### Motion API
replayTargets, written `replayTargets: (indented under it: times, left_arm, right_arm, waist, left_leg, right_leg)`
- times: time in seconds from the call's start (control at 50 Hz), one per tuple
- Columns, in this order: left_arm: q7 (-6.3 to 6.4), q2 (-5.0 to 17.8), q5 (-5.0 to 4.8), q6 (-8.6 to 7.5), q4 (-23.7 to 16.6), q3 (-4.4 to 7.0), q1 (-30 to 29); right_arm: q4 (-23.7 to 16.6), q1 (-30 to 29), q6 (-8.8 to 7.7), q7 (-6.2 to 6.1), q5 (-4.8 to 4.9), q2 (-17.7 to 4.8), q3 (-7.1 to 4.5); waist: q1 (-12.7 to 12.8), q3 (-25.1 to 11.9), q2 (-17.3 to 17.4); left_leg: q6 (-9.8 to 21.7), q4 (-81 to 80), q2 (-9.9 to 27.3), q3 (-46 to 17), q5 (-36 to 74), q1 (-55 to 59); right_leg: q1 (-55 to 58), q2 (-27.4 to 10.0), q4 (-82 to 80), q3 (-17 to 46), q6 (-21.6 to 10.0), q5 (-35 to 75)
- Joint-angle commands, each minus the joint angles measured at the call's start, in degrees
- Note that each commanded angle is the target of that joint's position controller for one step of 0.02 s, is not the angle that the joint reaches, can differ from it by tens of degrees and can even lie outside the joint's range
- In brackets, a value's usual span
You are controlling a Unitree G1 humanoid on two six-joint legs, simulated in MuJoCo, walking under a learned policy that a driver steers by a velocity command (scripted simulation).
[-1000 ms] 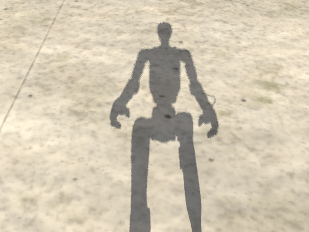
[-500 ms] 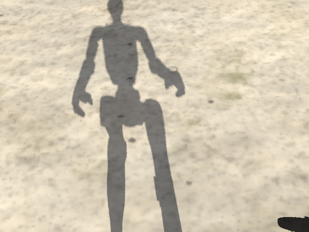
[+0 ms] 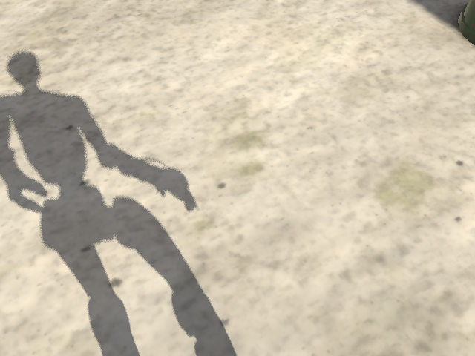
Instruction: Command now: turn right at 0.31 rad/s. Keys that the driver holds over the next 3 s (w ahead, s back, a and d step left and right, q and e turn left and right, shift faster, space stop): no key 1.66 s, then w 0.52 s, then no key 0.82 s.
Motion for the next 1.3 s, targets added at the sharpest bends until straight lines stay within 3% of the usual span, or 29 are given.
replayTargets:
  times: [0.02,0.04,0.06,0.08,0.1,0.14,0.16,0.2,0.24,0.3,0.34,0.36,0.38,0.4,0.42,0.48,0.7,1.0,1.3]
  left_arm:
    - [-0.55,4.96,0.51,-0.77,-1.48,1.74,6.27]
    - [-0.28,7.28,0.9,-0.81,-1.75,2.13,6.85]
    - [0.47,12.27,1.26,-0.67,-3.6,2.8,3.47]
    - [0.23,10.0,3.15,-1.76,-3.98,2.2,3.98]
    - [0.14,8.47,3.51,-2.86,-3.36,1.55,1.76]
    - [0.22,6.3,1.81,-4.14,-2.56,0.93,-2.13]
    - [0.4,5.27,1.5,-4.44,-2.16,0.46,-2.93]
    - [0.54,3.62,1.49,-4.45,-1.33,-0.1,-3.17]
    - [0.57,3.81,1.36,-4.14,-0.43,0.06,-2.19]
    - [0.6,4.47,1.18,-3.57,1.13,0.22,-1.31]
    - [0.52,3.61,0.35,-3.59,2.4,-0.14,-1.72]
    - [0.39,3.0,0.63,-4.1,3.15,-0.33,0.11]
    - [-0.11,3.31,1.61,-4.78,3.59,-0.18,2.06]
    - [-0.12,3.1,1.55,-4.94,4.0,-0.04,1.67]
    - [0.02,4.18,1.65,-4.8,4.34,0.06,-1.45]
    - [0.78,2.75,1.3,-3.61,4.94,0.13,-2.62]
    - [1.42,2.33,0.99,-3.61,11.82,0.64,-0.62]
    - [1.95,1.94,0.66,-3.94,19.81,0.12,1.05]
    - [2.02,0.91,0.52,-3.97,23.94,-0.68,2.34]
  right_arm:
    - [-1.87,-0.68,-0.44,0.22,1.52,-8.52,-2.12]
    - [-0.9,1.86,-0.6,0.62,0.76,-5.84,-1.31]
    - [-2.93,2.21,-1.04,1.12,-1.89,-2.07,0.0]
    - [-3.64,-3.62,-0.94,0.32,-1.3,-6.31,-1.3]
    - [-2.95,-3.15,-0.61,0.1,-0.15,-7.91,-2.1]
    - [-0.25,0.12,0.18,-0.43,-0.46,-7.17,-2.48]
    - [0.43,1.09,0.36,-0.57,-0.66,-6.88,-2.53]
    - [1.15,2.28,0.16,-0.33,-0.19,-4.94,-1.92]
    - [0.95,0.3,-0.06,-0.09,0.04,-3.28,-1.03]
    - [1.35,0.25,-0.09,0.13,0.46,-3.9,-0.8]
    - [2.91,2.97,-0.37,0.33,-0.08,-3.74,-0.52]
    - [3.14,3.46,-0.51,0.21,-0.92,-5.81,-0.72]
    - [3.18,3.72,-0.41,-0.03,-1.02,-9.5,-1.45]
    - [4.49,2.97,-0.5,0.35,-0.4,-9.2,-1.81]
    - [4.09,2.04,-0.8,0.73,-0.41,-6.09,-1.1]
    - [5.4,1.37,-1.8,0.59,-0.87,-4.57,-0.49]
    - [10.31,2.82,-2.07,-0.34,-0.59,-4.08,0.16]
    - [16.28,4.79,-1.76,-0.71,-0.41,-2.81,0.77]
    - [19.75,7.55,-1.64,-1.0,-0.28,-1.78,1.36]
  waist:
    - [2.93,-9.17,8.41]
    - [2.06,-9.0,1.34]
    - [-0.88,-7.86,-15.68]
    - [4.3,-7.27,-12.73]
    - [2.8,-5.67,-10.25]
    - [1.0,-5.02,-9.21]
    - [0.45,-5.17,-8.93]
    - [-0.16,-6.77,-7.86]
    - [1.45,-7.23,-7.93]
    - [2.31,-7.53,-7.91]
    - [0.15,-6.7,-6.13]
    - [0.85,-7.32,-3.65]
    - [3.2,-7.34,1.91]
    - [3.36,-6.73,6.41]
    - [1.36,-5.33,4.02]
    - [1.42,-3.89,3.58]
    - [1.13,-2.2,-0.16]
    - [1.29,-1.48,0.13]
    - [1.41,-1.0,-0.08]
  left_leg:
    - [8.84,-3.04,10.43,-8.64,6.52,3.2]
    - [3.63,3.78,6.87,-4.78,-2.33,-2.94]
    - [-2.54,13.25,-0.69,1.7,-19.91,-12.48]
    - [-3.33,22.9,-0.53,-4.8,-25.69,-11.22]
    - [-3.29,27.84,-0.31,-6.39,-23.53,-10.72]
    - [-4.02,29.58,0.09,-7.27,-17.93,-11.41]
    - [-4.71,30.39,0.12,-7.56,-15.87,-9.99]
    - [-5.49,26.51,0.07,-7.07,-13.75,-6.7]
    - [-5.55,18.57,-0.01,-6.2,-13.92,-3.91]
    - [-5.22,8.68,-0.59,-5.57,-13.14,0.42]
    - [-3.78,-5.56,-0.79,-5.46,1.2,7.89]
    - [-2.68,-6.22,1.38,-8.28,9.62,12.65]
    - [-1.09,-2.8,4.05,-9.7,16.9,14.98]
    - [0.77,-1.45,2.56,-8.37,7.93,9.94]
    - [0.93,-2.68,1.58,-8.19,3.89,7.73]
    - [-0.3,-3.93,1.03,-7.97,2.31,6.3]
    - [-0.23,-4.33,-0.25,-7.27,-1.38,5.98]
    - [-0.12,-4.92,-1.59,-6.31,-0.9,6.17]
    - [0.02,-5.03,-2.11,-5.99,-0.68,5.78]
  right_leg:
    - [12.1,2.65,-16.39,-2.88,-3.87,9.47]
    - [17.87,-3.18,-20.78,5.71,-6.52,15.05]
    - [17.82,-16.87,-22.67,21.65,-14.18,25.11]
    - [9.87,-19.98,-24.99,24.18,-20.08,22.44]
    - [7.95,-17.4,-25.37,20.52,-19.26,20.38]
    - [9.47,-12.24,-24.02,14.54,-14.81,20.87]
    - [9.38,-11.35,-23.06,12.83,-14.44,26.91]
    - [10.77,-9.64,-21.37,9.91,-14.15,32.77]
    - [12.81,-9.27,-19.89,9.67,-14.28,33.86]
    - [13.98,-10.57,-19.02,12.73,-15.45,32.66]
    - [11.4,-8.8,-18.56,12.29,-12.82,27.7]
    - [9.17,-7.21,-18.58,11.91,-10.07,22.58]
    - [6.73,-3.82,-17.77,9.1,-7.9,16.52]
    - [8.97,-0.81,-18.55,5.37,-5.85,12.4]
    - [10.1,-0.34,-17.12,4.78,-4.81,11.26]
    - [10.04,-0.39,-16.63,4.5,-5.09,13.15]
    - [10.18,-0.3,-17.78,4.05,-4.05,12.42]
    - [10.36,-0.16,-18.44,3.14,-3.92,12.96]
    - [9.96,0.11,-18.83,2.37,-3.91,12.99]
